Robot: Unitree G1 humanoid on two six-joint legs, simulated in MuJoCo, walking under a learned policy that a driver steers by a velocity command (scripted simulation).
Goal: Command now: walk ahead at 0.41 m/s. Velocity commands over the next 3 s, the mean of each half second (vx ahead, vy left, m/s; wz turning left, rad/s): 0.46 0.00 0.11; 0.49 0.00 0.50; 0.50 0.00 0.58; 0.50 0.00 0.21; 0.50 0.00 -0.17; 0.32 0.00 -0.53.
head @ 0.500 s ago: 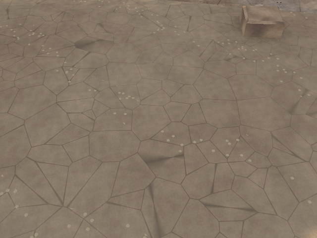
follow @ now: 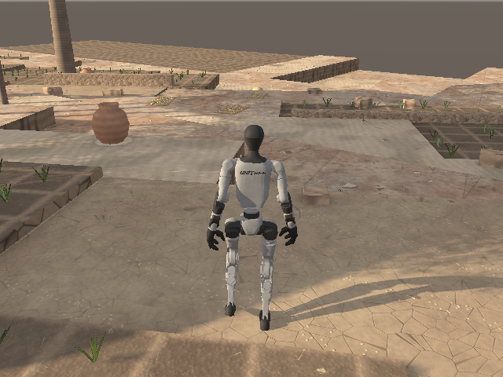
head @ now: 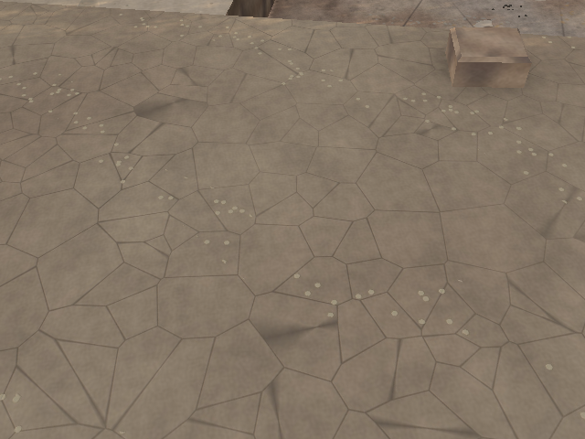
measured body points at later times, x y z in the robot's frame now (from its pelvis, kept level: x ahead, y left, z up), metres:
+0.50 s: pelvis +0.27 +0.05 +0.00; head +0.29 +0.05 +0.45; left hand +0.33 +0.32 -0.13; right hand +0.36 -0.21 -0.13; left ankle +0.31 +0.12 -0.74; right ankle +0.23 -0.11 -0.65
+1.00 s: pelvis +0.55 +0.02 +0.01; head +0.57 +0.02 +0.46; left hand +0.55 +0.31 -0.10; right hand +0.73 -0.22 -0.12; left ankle +0.48 +0.15 -0.65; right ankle +0.59 -0.08 -0.74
